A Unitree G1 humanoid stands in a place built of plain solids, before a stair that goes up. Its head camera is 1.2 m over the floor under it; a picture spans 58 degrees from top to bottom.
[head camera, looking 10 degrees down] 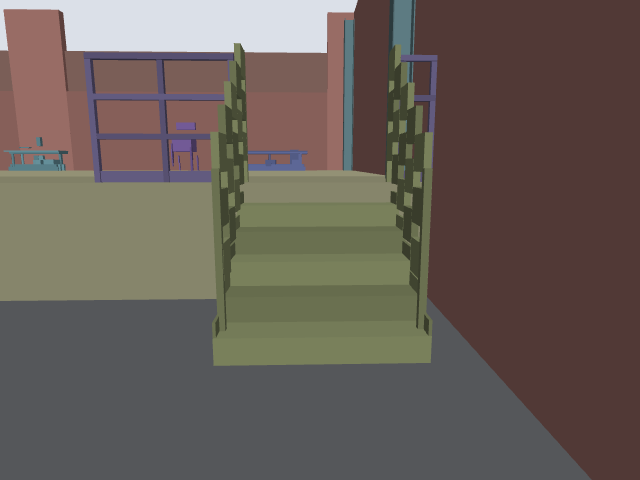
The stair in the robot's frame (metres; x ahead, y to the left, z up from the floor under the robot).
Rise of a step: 0.17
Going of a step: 0.26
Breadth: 1.32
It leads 2 degrees to the left of straight ahead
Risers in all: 6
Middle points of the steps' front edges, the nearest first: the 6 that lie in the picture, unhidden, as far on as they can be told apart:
2.46 -0.02 0.17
2.72 -0.01 0.35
2.98 0.00 0.52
3.25 0.01 0.69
3.51 0.01 0.87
3.77 0.02 1.04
